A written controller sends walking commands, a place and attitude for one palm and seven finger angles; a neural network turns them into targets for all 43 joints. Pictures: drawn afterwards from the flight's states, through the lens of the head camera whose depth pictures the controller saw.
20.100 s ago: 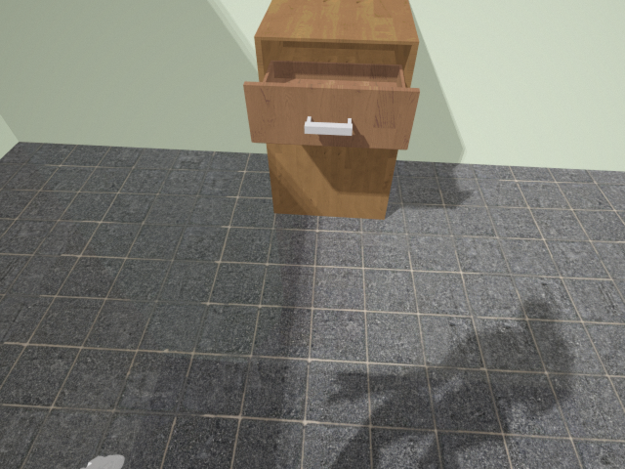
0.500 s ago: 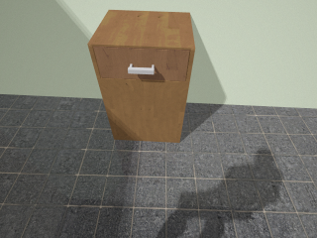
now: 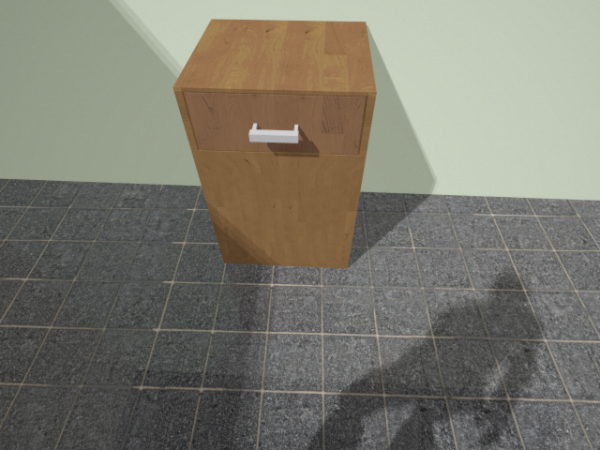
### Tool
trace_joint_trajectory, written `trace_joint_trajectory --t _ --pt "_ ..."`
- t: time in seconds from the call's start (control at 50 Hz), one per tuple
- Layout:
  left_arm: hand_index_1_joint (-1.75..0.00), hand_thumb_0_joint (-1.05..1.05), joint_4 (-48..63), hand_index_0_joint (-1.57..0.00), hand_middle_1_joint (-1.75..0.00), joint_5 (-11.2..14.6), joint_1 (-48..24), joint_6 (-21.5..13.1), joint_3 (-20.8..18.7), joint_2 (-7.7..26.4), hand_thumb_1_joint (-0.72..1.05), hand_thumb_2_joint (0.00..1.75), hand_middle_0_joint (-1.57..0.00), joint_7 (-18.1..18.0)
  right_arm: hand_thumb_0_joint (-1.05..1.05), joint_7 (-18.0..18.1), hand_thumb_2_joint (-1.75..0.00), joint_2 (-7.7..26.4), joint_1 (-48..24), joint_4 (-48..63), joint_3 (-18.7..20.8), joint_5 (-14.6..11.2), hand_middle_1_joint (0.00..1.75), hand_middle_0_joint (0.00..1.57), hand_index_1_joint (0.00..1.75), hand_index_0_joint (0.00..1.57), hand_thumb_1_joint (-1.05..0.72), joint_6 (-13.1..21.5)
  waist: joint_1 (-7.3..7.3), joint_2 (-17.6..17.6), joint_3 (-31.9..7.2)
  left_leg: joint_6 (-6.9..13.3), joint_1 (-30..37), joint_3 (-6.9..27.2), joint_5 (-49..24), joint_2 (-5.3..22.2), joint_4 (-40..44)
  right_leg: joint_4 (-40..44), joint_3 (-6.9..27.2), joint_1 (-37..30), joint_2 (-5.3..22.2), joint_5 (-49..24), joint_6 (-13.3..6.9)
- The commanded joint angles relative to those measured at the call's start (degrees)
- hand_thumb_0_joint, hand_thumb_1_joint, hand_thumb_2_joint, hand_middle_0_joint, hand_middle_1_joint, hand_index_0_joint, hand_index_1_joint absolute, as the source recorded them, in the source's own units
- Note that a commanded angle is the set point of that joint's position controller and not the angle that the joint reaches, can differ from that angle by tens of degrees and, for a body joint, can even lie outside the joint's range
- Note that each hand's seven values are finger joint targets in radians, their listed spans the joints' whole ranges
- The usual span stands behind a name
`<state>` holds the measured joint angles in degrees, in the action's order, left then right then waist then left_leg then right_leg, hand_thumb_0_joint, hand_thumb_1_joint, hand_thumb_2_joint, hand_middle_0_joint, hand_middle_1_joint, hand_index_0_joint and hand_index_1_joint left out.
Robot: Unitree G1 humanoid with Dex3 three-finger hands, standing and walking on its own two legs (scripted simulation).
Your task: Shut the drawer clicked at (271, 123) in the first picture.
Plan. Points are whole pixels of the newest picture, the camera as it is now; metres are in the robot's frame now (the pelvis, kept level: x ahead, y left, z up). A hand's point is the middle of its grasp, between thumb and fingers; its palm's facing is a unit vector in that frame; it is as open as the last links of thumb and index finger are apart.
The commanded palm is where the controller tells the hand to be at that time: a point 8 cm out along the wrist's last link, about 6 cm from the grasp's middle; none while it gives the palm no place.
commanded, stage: let the arm hang, fingers relaxed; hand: left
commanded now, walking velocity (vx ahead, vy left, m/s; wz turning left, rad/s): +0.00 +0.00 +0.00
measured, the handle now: (274, 131) +0.88 +0.12 -0.10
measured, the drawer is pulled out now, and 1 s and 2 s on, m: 0.00 0.00 0.00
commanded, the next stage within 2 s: look to check the result in 0.32 s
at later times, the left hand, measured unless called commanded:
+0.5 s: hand out of the picture +0.03 +0.19 -0.17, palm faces +0.01 -0.97 -0.22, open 7.4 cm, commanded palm none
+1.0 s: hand out of the picture +0.08 +0.21 -0.16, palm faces +0.00 -0.96 -0.29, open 7.4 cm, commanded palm none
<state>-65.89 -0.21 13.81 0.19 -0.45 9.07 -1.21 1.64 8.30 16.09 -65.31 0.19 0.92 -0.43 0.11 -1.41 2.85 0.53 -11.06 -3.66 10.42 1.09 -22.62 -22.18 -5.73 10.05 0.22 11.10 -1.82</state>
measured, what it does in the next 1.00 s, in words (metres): stands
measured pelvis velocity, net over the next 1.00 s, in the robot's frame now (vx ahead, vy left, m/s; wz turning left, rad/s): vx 0.02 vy -0.01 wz -0.01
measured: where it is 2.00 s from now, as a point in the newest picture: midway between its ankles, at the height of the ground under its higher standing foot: outside the picture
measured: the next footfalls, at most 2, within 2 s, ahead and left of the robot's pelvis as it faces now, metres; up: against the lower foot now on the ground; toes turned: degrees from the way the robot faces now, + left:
none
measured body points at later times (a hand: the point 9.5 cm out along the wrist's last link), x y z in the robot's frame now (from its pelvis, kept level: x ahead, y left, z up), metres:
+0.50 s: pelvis +0.01 +0.00 +0.00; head +0.03 -0.01 +0.45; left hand +0.03 +0.24 -0.15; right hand +0.00 -0.23 -0.16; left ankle +0.02 +0.11 -0.74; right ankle +0.01 -0.10 -0.74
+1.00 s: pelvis +0.02 -0.01 +0.00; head +0.04 -0.02 +0.45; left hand +0.08 +0.26 -0.14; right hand +0.06 -0.27 -0.15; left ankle +0.02 +0.11 -0.74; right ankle +0.01 -0.10 -0.74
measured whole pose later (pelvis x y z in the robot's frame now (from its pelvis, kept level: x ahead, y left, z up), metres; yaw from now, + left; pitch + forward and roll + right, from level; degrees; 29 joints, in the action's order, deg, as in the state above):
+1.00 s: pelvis +0.02 -0.01 +0.00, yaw -1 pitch -1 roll +0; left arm -65.2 -0.4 8.2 -0.8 -1.3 14.0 -0.6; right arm 1.3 14.3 9.6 -64.9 0.9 0.9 0.3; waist 0.3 -1.7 2.7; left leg -0.2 -7.6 -4.0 10.4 1.6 -19.1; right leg -18.9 -5.3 6.9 -0.5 11.1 -2.2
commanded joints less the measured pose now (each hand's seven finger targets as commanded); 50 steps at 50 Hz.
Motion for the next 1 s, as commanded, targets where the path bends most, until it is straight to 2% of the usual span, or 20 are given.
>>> trace_joint_trajectory --t 0.0,0.04,0.16,0.28,0.38,0.42,0.56,0.6,0.72,0.82,0.98 --pt "-0.3 0.0 1.34 -0.2 -0.3 -0.33 2.95 -0.78 -1.12 6.39 0.9 0.9 -0.2 -0.73 0.0 0.45 -0.9 5.12 3.67 0.74 1.0 0.27 0.3 0.2 0.3 0.2 -0.9 0.63 0.11 0.56 0.7 1.43 -0.96 5.43 -0.13 5.3 4.96 5.11 6.18 1.62 5.94 2.61 -0.95" --pt "-0.3 0.0 1.45 -0.2 -0.3 -0.31 2.72 -0.8 -1.13 6.0 0.9 0.9 -0.2 -0.76 0.0 0.51 -0.9 4.81 3.69 0.76 0.97 0.32 0.3 0.2 0.3 0.2 -0.9 0.73 0.02 -0.24 1.03 1.38 -1.15 5.45 -0.73 5.35 5.16 4.76 6.36 1.55 5.85 1.61 -0.84" --pt "-0.3 0.0 2.02 -0.2 -0.3 -0.4 1.94 -0.85 -1.46 6.25 0.9 0.9 -0.2 -0.71 0.0 0.51 -0.9 5.29 3.4 0.75 1.25 0.37 0.3 0.2 0.3 0.2 -0.9 0.72 0.14 0.76 2.25 1.41 -1.2 5.26 0.23 5.42 5.45 4.97 6.52 2.45 5.77 2.06 -0.78" --pt "-0.3 0.0 2.62 -0.2 -0.3 -0.46 1.39 -1.39 -1.93 7.65 0.9 0.9 -0.2 -0.73 0.0 0.57 -0.9 6.69 3.14 1.08 1.66 0.13 0.3 0.2 0.3 0.2 -0.9 1.21 0.26 1.33 -0.75 1.55 1.13 5.06 -4.91 5.76 4.45 4.38 6.57 0.53 5.99 -2.42 -0.93" --pt "-0.3 0.0 2.42 -0.2 -0.3 -0.45 0.82 -1.37 -1.93 8.25 0.9 0.9 -0.2 -0.7 0.0 0.57 -0.9 7.54 1.9 1.1 1.78 0.1 0.3 0.2 0.3 0.2 -0.9 1.08 0.35 0.4 0.76 1.52 1.39 5.12 -3.77 5.83 4.84 5.11 6.88 1.62 6.02 -1.05 -1.0" --pt "-0.3 0.0 2.31 -0.2 -0.3 -0.43 0.34 -1.47 -1.95 8.47 0.9 0.9 -0.2 -0.65 0.0 0.58 -0.9 7.84 1.61 1.02 1.76 0.16 0.3 0.2 0.3 0.2 -0.9 1.14 0.43 1.25 0.08 1.55 1.9 5.16 -3.85 5.93 4.87 5.31 6.93 1.12 6.13 -1.33 -0.98" --pt "-0.3 0.0 2.19 -0.2 -0.3 -0.43 -0.74 -1.7 -2.11 10.08 0.9 0.9 -0.2 -0.47 0.0 0.57 -0.9 9.69 -0.42 1.25 1.88 0.12 0.3 0.2 0.3 0.2 -0.9 1.31 0.5 0.45 -1.27 1.5 3.36 5.21 -5.14 6.08 4.88 5.88 7.27 0.21 6.5 -3.04 -1.07" --pt "-0.3 0.0 2.26 -0.2 -0.3 -0.47 -1.11 -1.68 -2.03 10.34 0.9 0.9 -0.2 -0.47 0.0 0.5 -0.9 9.96 -0.9 1.36 1.92 0.05 0.3 0.2 0.3 0.2 -0.9 1.18 0.57 1.4 -0.78 1.48 3.4 5.27 -4.64 6.13 4.99 6.4 7.29 0.57 6.52 -2.33 -0.96" --pt "-0.3 0.0 2.36 -0.2 -0.3 -0.46 -2.59 -1.86 -2.16 11.96 0.9 0.9 -0.2 -0.3 0.0 0.4 -0.9 11.83 -2.62 1.62 1.95 0.14 0.3 0.2 0.3 0.2 -0.9 1.24 0.6 0.5 -1.8 1.31 4.24 5.23 -5.34 6.38 5.27 6.68 7.56 -0.28 6.73 -3.86 -0.92" --pt "-0.3 0.0 2.61 -0.2 -0.3 -0.49 -3.99 -1.99 -2.26 13.34 0.9 0.9 -0.2 -0.23 0.0 0.29 -0.9 13.12 -4.19 1.92 2.03 0.13 0.3 0.2 0.3 0.2 -0.9 1.32 0.52 0.9 -1.48 1.19 4.53 5.31 -6.92 6.44 5.59 6.85 7.49 -0.79 6.98 -6.25 -0.81" --pt "-0.3 0.0 3.29 -0.2 -0.3 -0.49 -5.55 -2.26 -2.58 15.32 0.9 0.9 -0.2 -0.23 0.0 0.16 -0.9 14.98 -5.47 2.31 2.2 0.15 0.3 0.2 0.3 0.2 -0.9 1.38 0.53 1.32 -3.48 1.06 5.61 5.41 -8.73 6.5 5.42 7.05 7.7 -2.65 7.25 -9.75 -0.7"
